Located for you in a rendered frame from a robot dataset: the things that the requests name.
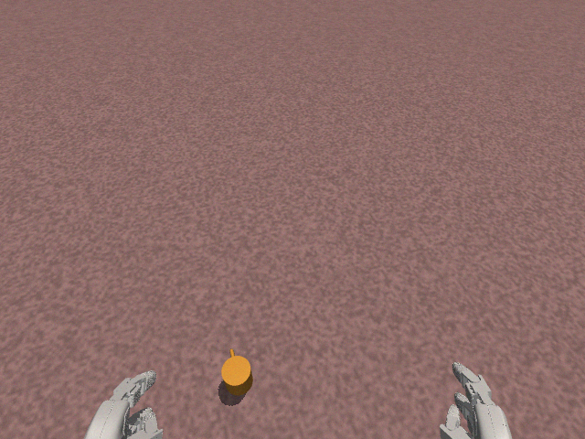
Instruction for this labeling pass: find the mug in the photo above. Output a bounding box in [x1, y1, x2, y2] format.
[221, 349, 253, 395]

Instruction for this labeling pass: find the right robot hand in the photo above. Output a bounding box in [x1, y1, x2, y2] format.
[440, 362, 512, 439]

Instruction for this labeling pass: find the left robot hand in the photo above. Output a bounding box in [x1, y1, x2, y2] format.
[83, 370, 163, 439]

